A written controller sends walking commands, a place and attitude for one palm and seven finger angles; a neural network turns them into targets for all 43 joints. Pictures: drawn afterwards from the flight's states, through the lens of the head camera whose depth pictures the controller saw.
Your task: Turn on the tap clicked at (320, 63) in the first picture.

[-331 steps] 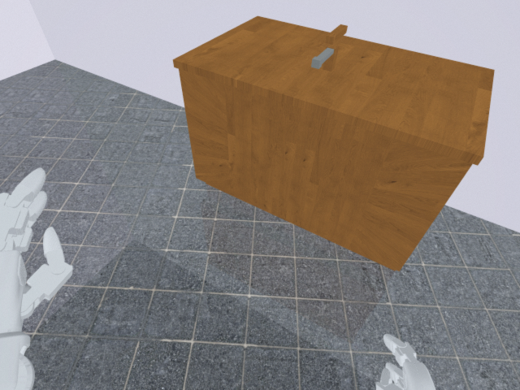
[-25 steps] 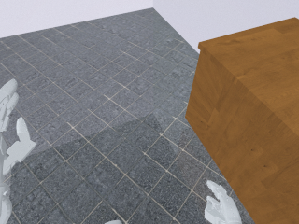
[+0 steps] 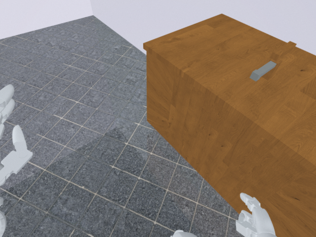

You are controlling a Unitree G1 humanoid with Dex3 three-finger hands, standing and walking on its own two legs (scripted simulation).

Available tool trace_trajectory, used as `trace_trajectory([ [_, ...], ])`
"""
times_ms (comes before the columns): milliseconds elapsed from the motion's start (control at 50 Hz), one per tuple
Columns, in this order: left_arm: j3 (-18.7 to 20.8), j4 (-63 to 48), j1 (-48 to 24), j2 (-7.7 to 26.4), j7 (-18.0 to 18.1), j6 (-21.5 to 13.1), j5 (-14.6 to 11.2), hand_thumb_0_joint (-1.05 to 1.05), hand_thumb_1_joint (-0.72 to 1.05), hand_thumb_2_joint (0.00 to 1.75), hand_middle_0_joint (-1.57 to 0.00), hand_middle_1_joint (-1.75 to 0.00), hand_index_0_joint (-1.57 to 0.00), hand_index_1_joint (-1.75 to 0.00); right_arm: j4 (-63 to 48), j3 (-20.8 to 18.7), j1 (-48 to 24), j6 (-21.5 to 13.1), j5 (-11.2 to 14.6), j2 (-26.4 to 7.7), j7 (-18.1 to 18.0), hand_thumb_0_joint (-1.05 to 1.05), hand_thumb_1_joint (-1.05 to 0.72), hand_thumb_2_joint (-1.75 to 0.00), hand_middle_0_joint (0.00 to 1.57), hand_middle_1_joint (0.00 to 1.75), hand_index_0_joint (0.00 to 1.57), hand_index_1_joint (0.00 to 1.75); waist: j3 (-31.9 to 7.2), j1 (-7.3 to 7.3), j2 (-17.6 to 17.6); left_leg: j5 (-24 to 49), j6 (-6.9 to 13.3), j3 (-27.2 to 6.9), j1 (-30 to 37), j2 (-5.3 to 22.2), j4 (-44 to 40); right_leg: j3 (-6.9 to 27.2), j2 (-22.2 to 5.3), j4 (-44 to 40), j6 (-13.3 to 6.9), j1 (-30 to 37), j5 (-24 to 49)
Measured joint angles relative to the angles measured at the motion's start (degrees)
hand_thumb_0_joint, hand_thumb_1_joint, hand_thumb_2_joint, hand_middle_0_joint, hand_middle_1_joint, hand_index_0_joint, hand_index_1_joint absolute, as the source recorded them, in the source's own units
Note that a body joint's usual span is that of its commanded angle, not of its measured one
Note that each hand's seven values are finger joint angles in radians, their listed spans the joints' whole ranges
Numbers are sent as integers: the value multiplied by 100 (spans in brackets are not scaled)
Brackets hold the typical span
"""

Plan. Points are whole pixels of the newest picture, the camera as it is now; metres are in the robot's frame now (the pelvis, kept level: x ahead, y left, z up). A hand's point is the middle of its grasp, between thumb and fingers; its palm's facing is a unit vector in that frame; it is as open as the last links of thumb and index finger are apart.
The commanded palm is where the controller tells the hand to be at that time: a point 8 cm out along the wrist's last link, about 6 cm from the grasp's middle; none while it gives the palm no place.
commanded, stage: turn to face it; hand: left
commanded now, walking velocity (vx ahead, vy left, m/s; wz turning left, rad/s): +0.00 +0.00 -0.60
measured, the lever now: (255, 75) +0.68 -0.30 +0.04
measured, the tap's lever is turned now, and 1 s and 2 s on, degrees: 0 0 0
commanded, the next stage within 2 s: take the last steps up to it in 1.80 s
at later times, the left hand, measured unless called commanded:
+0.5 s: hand (101, 157) +0.22 +0.13 +0.18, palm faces +0.11 -0.86 -0.50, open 7.4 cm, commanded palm +0.18 +0.18 +0.19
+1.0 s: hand (179, 184) +0.18 -0.01 +0.17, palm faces -0.19 -0.84 -0.51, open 7.4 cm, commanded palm +0.16 +0.07 +0.19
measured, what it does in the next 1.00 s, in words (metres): walks backwards, turning right: right foot, then left foot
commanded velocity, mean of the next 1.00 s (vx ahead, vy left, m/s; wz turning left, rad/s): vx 0.00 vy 0.00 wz -0.60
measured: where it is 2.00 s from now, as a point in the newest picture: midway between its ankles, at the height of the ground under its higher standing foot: outside the picture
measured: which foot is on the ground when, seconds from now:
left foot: down 0.00-0.20, up 0.22-0.52, down 0.54-0.84, up 0.86-1.00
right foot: up 0.00-0.16, down 0.18-0.56, up 0.58-0.82, down 0.84-1.00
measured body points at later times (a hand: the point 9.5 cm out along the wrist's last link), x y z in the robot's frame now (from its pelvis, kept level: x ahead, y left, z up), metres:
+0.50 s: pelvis -0.06 -0.04 +0.00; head -0.02 -0.06 +0.45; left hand +0.20 +0.17 +0.21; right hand +0.02 -0.34 -0.09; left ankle -0.01 +0.09 -0.71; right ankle +0.00 -0.14 -0.73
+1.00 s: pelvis -0.13 -0.06 +0.00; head -0.09 -0.11 +0.44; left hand +0.19 +0.04 +0.20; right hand -0.13 -0.34 -0.12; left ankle -0.05 +0.07 -0.67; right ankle -0.15 -0.16 -0.73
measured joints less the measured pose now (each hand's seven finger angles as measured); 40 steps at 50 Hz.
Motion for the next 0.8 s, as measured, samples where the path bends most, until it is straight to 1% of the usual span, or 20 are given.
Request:
trace_trajectory([
  [20,1,46,-33,-12,-9,4,15,1,89,90,-21,-30,-21,-30,-28,19,8,-59,5,75,16,1,-91,-90,19,30,19,29,15,8,59,-47,-16,32,21,80,25,-136,-71,452,81,-90,-160],
  [60,-37,97,-53,-83,-10,-3,14,1,89,90,-21,-30,-21,-30,-51,89,31,-174,41,198,87,1,-91,-90,19,30,19,29,41,61,227,-89,-78,120,61,288,53,-394,-247,651,191,-57,-316],
  [140,-103,98,-80,-130,-10,9,3,2,89,90,-21,-30,-20,-30,-93,291,97,-385,62,400,224,1,-91,-90,20,30,20,29,168,140,523,-172,-254,334,35,716,272,-714,-503,-446,281,519,-154],
  [180,-78,84,-165,-19,-28,14,7,1,89,90,-21,-30,-20,-30,-123,372,149,-459,60,479,270,1,-91,-90,20,30,20,29,257,123,573,-303,-369,376,-109,886,609,-785,-551,-1169,220,907,362],
  [200,-83,103,-251,-9,-35,-5,30,1,89,90,-21,-30,-20,-30,-102,388,124,-472,63,467,285,1,-91,-90,20,30,20,30,352,90,681,-387,-363,316,-236,1023,880,-848,-456,-1212,40,904,621],
  [220,-100,124,-327,-20,-41,-24,33,1,89,90,-21,-30,-20,-30,-40,393,70,-452,60,433,285,1,-91,-90,20,30,20,30,445,26,751,-732,-344,120,-430,1014,1290,-876,-391,-1101,-125,831,645],
  [260,-101,99,-314,-45,-51,-24,-47,1,89,90,-21,-30,-21,-30,131,373,-67,-318,63,361,265,1,-91,-90,20,30,20,30,560,-58,709,-1219,-335,-297,-874,687,2352,-776,-358,-993,-314,680,599],
  [300,-39,-18,-78,-49,-52,-13,-120,1,89,90,-21,-30,-21,-30,241,325,-170,-142,40,279,235,1,-91,-90,20,30,20,30,614,-144,626,-1193,-357,-494,-1197,393,3144,-610,-303,-1110,-376,625,703],
  [320,-11,-81,65,-41,-50,-15,-142,1,89,90,-21,-30,-21,-30,274,289,-190,-64,30,234,218,1,-91,-90,20,30,20,30,612,-189,595,-1123,-366,-523,-1281,294,3282,-538,-270,-1211,-378,624,794],
  [360,40,-185,320,1,-44,-31,-169,1,88,90,-21,-30,-21,-30,318,199,-176,49,14,147,172,1,-91,-90,20,30,20,29,557,-247,527,-995,-368,-508,-1318,157,3154,-405,-205,-1427,-393,632,978],
  [400,84,-250,472,65,-33,-39,-185,1,88,90,-21,-30,-21,-30,338,109,-113,112,5,58,120,1,-91,-90,20,30,20,29,455,-255,444,-952,-349,-455,-1219,56,2683,-274,-154,-1619,-407,629,1140],
  [520,116,-217,401,114,34,-22,-157,1,88,90,-21,-30,-21,-30,272,-19,72,174,14,-207,45,1,-91,-90,20,30,19,29,102,-145,208,-891,-181,-364,-470,-160,791,70,-1,-1874,-370,495,1467],
  [540,97,-205,357,87,37,-14,-153,1,88,90,-21,-30,-21,-30,232,-20,94,165,18,-239,39,1,-91,-90,20,30,19,29,46,-131,196,-790,-124,-338,-253,-158,351,113,44,-1841,-348,445,1488],
  [560,89,-179,284,78,35,-12,-148,1,88,90,-21,-30,-21,-30,207,-26,90,146,10,-225,24,1,-91,-90,20,30,19,29,31,-116,117,-376,-50,-278,-153,-184,76,178,47,-1738,-312,380,1458],
  [580,82,-126,192,56,23,-17,-131,1,88,90,-21,-30,-21,-30,167,-23,78,127,0,-195,6,1,-91,-90,20,30,19,29,60,-73,49,12,26,-185,-108,-178,3,247,64,-1485,-232,288,1105],
  [620,70,17,24,12,14,-17,-50,1,89,90,-21,-30,-21,-30,101,-7,69,30,-13,-82,-31,1,-91,-90,19,30,19,29,88,1,9,93,86,-14,-46,-92,44,108,33,-231,-38,-59,259],
  [660,16,162,-89,-66,17,-40,-12,1,89,90,-21,-30,-21,-30,46,16,93,-101,12,56,-4,1,-91,-90,19,30,19,29,90,-15,96,43,70,37,8,39,25,-121,-97,886,98,-271,-39],
  [680,-32,205,-120,-124,24,-37,-12,1,89,90,-21,-30,-21,-30,29,43,107,-159,36,115,30,1,-91,-90,19,30,19,29,89,-3,167,43,42,68,31,126,0,-239,-191,1087,150,-268,-103],
  [720,-118,212,-132,-218,39,-21,-6,1,89,90,-21,-30,-21,-30,6,122,130,-272,65,227,100,1,-91,-90,20,30,19,29,101,46,314,73,-28,168,62,323,-48,-449,-380,843,233,-78,-171],
  [800,-129,157,-122,-129,28,-59,-17,2,89,90,-21,-30,-20,-30,-53,316,165,-484,44,449,203,1,-91,-90,20,30,20,29,203,81,499,48,-208,370,-59,706,126,-680,-563,-551,294,613,-130],
])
